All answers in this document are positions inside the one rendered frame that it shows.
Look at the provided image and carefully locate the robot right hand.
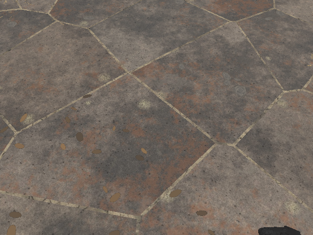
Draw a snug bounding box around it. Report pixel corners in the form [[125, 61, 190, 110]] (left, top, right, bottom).
[[258, 225, 301, 235]]

